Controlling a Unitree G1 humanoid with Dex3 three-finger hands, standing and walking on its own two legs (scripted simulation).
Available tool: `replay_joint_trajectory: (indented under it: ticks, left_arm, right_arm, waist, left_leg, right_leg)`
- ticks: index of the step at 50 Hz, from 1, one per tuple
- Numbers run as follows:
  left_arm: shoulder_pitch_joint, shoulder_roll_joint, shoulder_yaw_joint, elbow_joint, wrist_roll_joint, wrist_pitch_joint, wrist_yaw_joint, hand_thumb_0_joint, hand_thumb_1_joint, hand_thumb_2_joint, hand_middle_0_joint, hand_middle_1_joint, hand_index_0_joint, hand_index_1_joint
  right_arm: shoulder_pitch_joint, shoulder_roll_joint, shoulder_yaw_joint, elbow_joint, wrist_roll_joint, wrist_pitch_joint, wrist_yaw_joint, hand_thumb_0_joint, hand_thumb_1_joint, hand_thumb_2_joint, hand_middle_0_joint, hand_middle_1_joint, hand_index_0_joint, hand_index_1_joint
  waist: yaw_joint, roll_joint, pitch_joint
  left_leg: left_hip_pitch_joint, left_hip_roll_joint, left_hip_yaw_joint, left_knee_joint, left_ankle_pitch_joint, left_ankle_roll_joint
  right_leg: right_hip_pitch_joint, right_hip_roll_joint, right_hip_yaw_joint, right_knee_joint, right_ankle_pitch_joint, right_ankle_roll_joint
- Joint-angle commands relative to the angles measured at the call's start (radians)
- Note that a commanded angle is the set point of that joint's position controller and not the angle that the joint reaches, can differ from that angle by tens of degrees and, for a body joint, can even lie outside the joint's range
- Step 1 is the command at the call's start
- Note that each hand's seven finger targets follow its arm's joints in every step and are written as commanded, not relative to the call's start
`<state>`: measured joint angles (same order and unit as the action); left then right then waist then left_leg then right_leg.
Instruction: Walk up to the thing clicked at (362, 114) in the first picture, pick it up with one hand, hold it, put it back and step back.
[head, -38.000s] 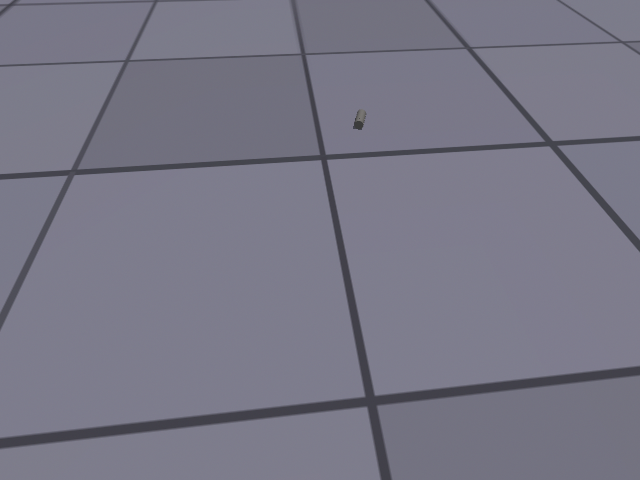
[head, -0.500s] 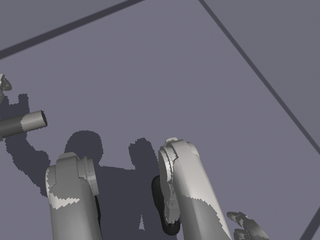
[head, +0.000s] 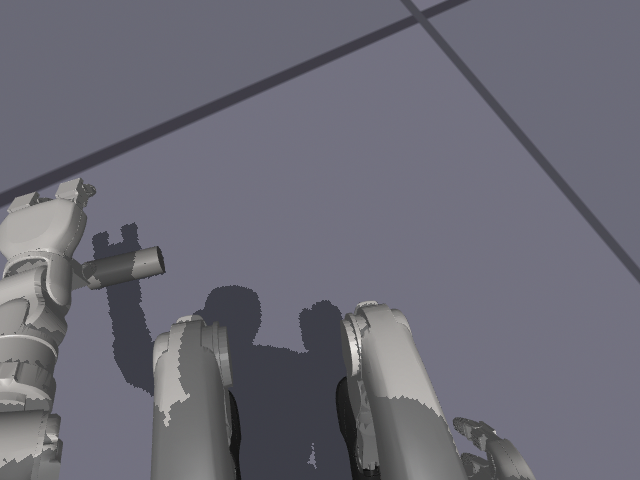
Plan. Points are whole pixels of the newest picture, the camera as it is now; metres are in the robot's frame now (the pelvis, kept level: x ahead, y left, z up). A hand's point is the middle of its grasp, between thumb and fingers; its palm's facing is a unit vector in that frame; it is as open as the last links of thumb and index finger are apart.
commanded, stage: home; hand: left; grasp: from above
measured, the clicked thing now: (125, 267) +0.46 +0.32 -0.37
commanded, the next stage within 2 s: none
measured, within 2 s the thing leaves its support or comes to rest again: neither
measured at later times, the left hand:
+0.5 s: hand (6, 373) +0.26 +0.24 +0.09, palm faces -0.06 -0.87 -0.49, open 7.4 cm
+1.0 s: hand out of the picture +0.22 +0.21 +0.27, palm faces +0.19 -0.96 -0.20, open 7.4 cm
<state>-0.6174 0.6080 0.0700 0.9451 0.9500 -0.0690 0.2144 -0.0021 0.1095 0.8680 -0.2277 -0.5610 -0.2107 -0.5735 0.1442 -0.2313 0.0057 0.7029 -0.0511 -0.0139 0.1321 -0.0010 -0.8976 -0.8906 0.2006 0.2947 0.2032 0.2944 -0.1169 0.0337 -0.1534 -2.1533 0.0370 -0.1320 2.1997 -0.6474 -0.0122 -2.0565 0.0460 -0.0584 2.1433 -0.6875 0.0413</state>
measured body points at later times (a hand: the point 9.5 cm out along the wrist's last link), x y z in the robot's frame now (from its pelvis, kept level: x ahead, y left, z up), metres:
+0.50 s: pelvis +0.02 +0.00 +0.18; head +0.15 +0.04 +0.61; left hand +0.26 +0.28 +0.12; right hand +0.26 -0.22 +0.09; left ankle +0.09 +0.13 -0.36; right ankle +0.10 -0.13 -0.36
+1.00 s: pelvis +0.08 +0.01 +0.32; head +0.10 +0.02 +0.77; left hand +0.21 +0.26 +0.29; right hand +0.27 -0.21 +0.25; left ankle +0.09 +0.13 -0.36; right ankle +0.09 -0.13 -0.36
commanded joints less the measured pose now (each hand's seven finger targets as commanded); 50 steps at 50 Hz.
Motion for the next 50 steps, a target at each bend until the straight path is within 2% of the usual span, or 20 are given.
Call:
replay_joint_trajectory:
  ticks: [1, 3, 6, 8, 12, 14, 16, 17, 18, 24, 26, 27, 28, 30, 31, 33, 39, 42, 43, 50]
  left_arm:
    - [-0.019, 0.169, 0.044, -0.345, -0.184, 0.049, -0.071, 0.0, 0.78, 0.873, -0.198, -0.313, -0.196, -0.314]
    - [0.054, 0.151, 0.052, -0.453, -0.249, 0.065, -0.101, 0.0, 0.899, 0.901, -0.2, -0.301, -0.2, -0.301]
    - [0.126, 0.121, 0.06, -0.595, -0.333, 0.085, -0.126, 0.0, 0.9, 0.9, -0.2, -0.3, -0.2, -0.3]
    - [0.17, 0.079, 0.046, -0.676, -0.386, 0.097, -0.138, 0.0, 0.9, 0.9, -0.2, -0.299, -0.2, -0.299]
    - [0.293, 0.048, 0.068, -0.807, -0.481, 0.139, -0.139, 0.0, 0.9, 0.9, -0.2, -0.299, -0.2, -0.299]
    - [0.369, -0.012, 0.042, -0.843, -0.53, 0.166, -0.144, 0.0, 0.898, 0.899, -0.2, -0.299, -0.2, -0.299]
    - [0.432, -0.009, 0.063, -0.879, -0.582, 0.198, -0.14, 0.0, 0.893, 0.897, -0.2, -0.299, -0.199, -0.299]
    - [0.473, -0.045, 0.04, -0.884, -0.607, 0.214, -0.143, 0.0, 0.894, 0.898, -0.2, -0.299, -0.199, -0.299]
    - [0.479, -0.046, 0.046, -0.937, -0.636, 0.225, -0.142, 0.0, 0.896, 0.899, -0.2, -0.3, -0.2, -0.3]
    - [0.657, -0.114, 0.04, -1.019, -0.803, 0.312, -0.136, 0.0, 0.9, 0.901, -0.2, -0.301, -0.2, -0.301]
    - [0.71, -0.135, 0.037, -1.043, -0.843, 0.337, -0.132, 0.0, 0.9, 0.901, -0.2, -0.301, -0.2, -0.301]
    - [0.739, -0.141, 0.049, -1.045, -0.862, 0.349, -0.13, 0.0, 0.9, 0.9, -0.2, -0.301, -0.2, -0.301]
    - [0.764, -0.161, 0.035, -1.062, -0.874, 0.359, -0.129, 0.0, 0.9, 0.9, -0.2, -0.301, -0.2, -0.301]
    - [0.824, -0.184, 0.038, -1.074, -0.905, 0.385, -0.128, 0.0, 0.9, 0.9, -0.2, -0.301, -0.2, -0.3]
    - [0.837, -0.197, 0.033, -1.096, -0.918, 0.397, -0.128, 0.0, 0.9, 0.9, -0.2, -0.301, -0.2, -0.301]
    - [0.883, -0.218, 0.045, -1.116, -0.947, 0.423, -0.127, 0.0, 0.9, 0.9, -0.2, -0.301, -0.2, -0.3]
    - [1.022, -0.271, 0.035, -1.236, -1.009, 0.482, -0.134, 0.0, 0.9, 0.9, -0.2, -0.3, -0.2, -0.3]
    - [1.088, -0.291, 0.031, -1.258, -1.019, 0.501, -0.142, 0.0, 0.9, 0.9, -0.2, -0.301, -0.2, -0.301]
    - [1.103, -0.291, 0.032, -1.278, -1.021, 0.504, -0.145, 0.0, 0.9, 0.9, -0.2, -0.301, -0.2, -0.3]
    - [1.125, -0.297, 0.018, -1.285, -1.007, 0.503, -0.177, 0.0, 0.9, 0.9, -0.2, -0.301, -0.2, -0.301]
  right_arm:
    - [0.105, -0.217, -0.092, -0.103, 0.036, -0.013, -0.036, 0.0, -0.899, -0.899, 0.2, 0.3, 0.2, 0.3]
    - [0.08, -0.214, -0.093, -0.132, 0.047, -0.013, -0.047, 0.0, -0.9, -0.9, 0.2, 0.3, 0.2, 0.3]
    - [0.045, -0.209, -0.09, -0.162, 0.064, -0.015, -0.07, 0.0, -0.9, -0.9, 0.2, 0.3, 0.2, 0.3]
    - [0.03, -0.2, -0.089, -0.18, 0.07, -0.025, -0.085, 0.0, -0.9, -0.9, 0.2, 0.3, 0.2, 0.3]
    - [0.003, -0.188, -0.086, -0.199, 0.078, -0.053, -0.118, 0.0, -0.9, -0.9, 0.2, 0.3, 0.2, 0.3]
    - [-0.005, -0.186, -0.084, -0.211, 0.083, -0.068, -0.135, 0.0, -0.9, -0.9, 0.2, 0.3, 0.2, 0.3]
    - [-0.02, -0.182, -0.082, -0.224, 0.087, -0.081, -0.151, 0.0, -0.899, -0.9, 0.2, 0.3, 0.2, 0.3]
    - [-0.027, -0.179, -0.079, -0.226, 0.088, -0.089, -0.157, 0.0, -0.9, -0.9, 0.2, 0.3, 0.2, 0.3]
    - [-0.03, -0.177, -0.078, -0.233, 0.089, -0.096, -0.163, 0.0, -0.9, -0.9, 0.2, 0.3, 0.2, 0.3]
    - [-0.021, -0.142, -0.055, -0.261, 0.094, -0.133, -0.2, 0.0, -0.901, -0.899, 0.2, 0.299, 0.2, 0.299]
    - [-0.008, -0.131, -0.047, -0.267, 0.093, -0.145, -0.215, 0.0, -0.901, -0.899, 0.2, 0.299, 0.2, 0.299]
    - [0.001, -0.129, -0.042, -0.267, 0.094, -0.152, -0.222, 0.0, -0.901, -0.899, 0.199, 0.299, 0.2, 0.299]
    - [0.009, -0.121, -0.037, -0.268, 0.093, -0.158, -0.23, 0.0, -0.901, -0.899, 0.199, 0.299, 0.199, 0.299]
    - [0.028, -0.115, -0.029, -0.275, 0.094, -0.167, -0.248, 0.0, -0.901, -0.899, 0.2, 0.299, 0.2, 0.299]
    - [0.04, -0.111, -0.024, -0.282, 0.093, -0.172, -0.257, 0.0, -0.901, -0.899, 0.199, 0.299, 0.199, 0.299]
    - [0.054, -0.105, -0.015, -0.288, 0.092, -0.182, -0.276, 0.0, -0.901, -0.899, 0.2, 0.299, 0.2, 0.299]
    - [0.091, -0.089, 0.002, -0.327, 0.084, -0.211, -0.318, 0.0, -0.901, -0.899, 0.2, 0.299, 0.2, 0.299]
    - [0.103, -0.085, 0.003, -0.338, 0.079, -0.227, -0.33, 0.0, -0.901, -0.899, 0.2, 0.299, 0.2, 0.299]
    - [0.101, -0.086, 0.002, -0.345, 0.078, -0.231, -0.333, 0.0, -0.901, -0.899, 0.2, 0.299, 0.2, 0.299]
    - [0.091, -0.098, -0.012, -0.353, 0.063, -0.258, -0.335, 0.0, -0.901, -0.899, 0.2, 0.299, 0.2, 0.299]
  waist:
    - [0.045, 0.086, -0.598]
    - [0.055, 0.09, -0.575]
    - [0.066, 0.1, -0.567]
    - [0.06, 0.115, -0.547]
    - [0.074, 0.128, -0.56]
    - [0.059, 0.128, -0.522]
    - [0.069, 0.117, -0.496]
    - [0.056, 0.113, -0.478]
    - [0.057, 0.127, -0.488]
    - [0.044, 0.071, -0.419]
    - [0.043, 0.076, -0.379]
    - [0.049, 0.065, -0.366]
    - [0.041, 0.07, -0.356]
    - [0.048, 0.067, -0.344]
    - [0.039, 0.068, -0.332]
    - [0.049, 0.08, -0.289]
    - [0.063, 0.084, -0.207]
    - [0.058, 0.051, -0.174]
    - [0.068, 0.037, -0.159]
    - [0.064, 0.006, -0.066]
  left_leg:
    - [0.532, -0.02, 0.073, -0.36, 0.064, 0.051]
    - [0.57, -0.016, 0.063, -0.417, 0.039, 0.049]
    - [0.661, -0.009, 0.056, -0.496, 0.026, 0.045]
    - [0.713, -0.007, 0.056, -0.542, 0.015, 0.041]
    - [0.833, -0.009, 0.068, -0.618, 0.058, 0.036]
    - [0.882, -0.008, 0.053, -0.681, 0.044, 0.032]
    - [0.932, -0.008, 0.048, -0.732, 0.019, 0.031]
    - [0.95, -0.01, 0.044, -0.758, 0.014, 0.03]
    - [0.982, -0.01, 0.039, -0.783, 0.015, 0.029]
    - [1.116, -0.016, 0.059, -0.897, 0.099, 0.033]
    - [1.155, -0.018, 0.063, -0.951, 0.124, 0.032]
    - [1.189, -0.015, 0.052, -0.981, 0.13, 0.031]
    - [1.214, -0.015, 0.053, -1.004, 0.175, 0.028]
    - [1.272, -0.018, 0.059, -1.042, 0.235, 0.027]
    - [1.295, -0.019, 0.061, -1.068, 0.259, 0.026]
    - [1.347, -0.021, 0.062, -1.123, 0.274, 0.022]
    - [1.478, -0.025, 0.075, -1.252, 0.355, 0.018]
    - [1.505, -0.026, 0.075, -1.279, 0.399, 0.02]
    - [1.51, -0.029, 0.078, -1.286, 0.4, 0.023]
    - [1.533, -0.031, 0.083, -1.344, 0.347, 0.025]
  right_leg:
    - [0.41, 0.022, -0.039, -0.373, 0.144, -0.069]
    - [0.437, 0.018, -0.034, -0.406, 0.124, -0.07]
    - [0.482, 0.013, -0.024, -0.462, 0.12, -0.071]
    - [0.511, 0.01, -0.016, -0.504, 0.115, -0.07]
    - [0.613, 0.002, -0.001, -0.586, 0.145, -0.069]
    - [0.639, -0.003, -0.002, -0.62, 0.136, -0.068]
    - [0.679, -0.003, 0.002, -0.678, 0.113, -0.066]
    - [0.697, -0.004, 0.004, -0.698, 0.109, -0.066]
    - [0.728, -0.006, 0.007, -0.718, 0.114, -0.065]
    - [0.919, -0.01, 0.024, -0.884, 0.174, -0.058]
    - [0.981, -0.01, 0.026, -0.943, 0.194, -0.058]
    - [1.007, -0.011, 0.024, -0.964, 0.199, -0.058]
    - [1.04, -0.01, 0.02, -0.983, 0.236, -0.058]
    - [1.109, -0.011, 0.02, -1.03, 0.287, -0.057]
    - [1.14, -0.01, 0.017, -1.057, 0.306, -0.057]
    - [1.186, -0.012, 0.016, -1.107, 0.315, -0.058]
    - [1.333, -0.012, -0.005, -1.241, 0.389, -0.051]
    - [1.383, -0.011, -0.011, -1.283, 0.425, -0.05]
    - [1.392, -0.011, -0.012, -1.297, 0.427, -0.047]
    - [1.403, -0.011, -0.022, -1.35, 0.367, -0.04]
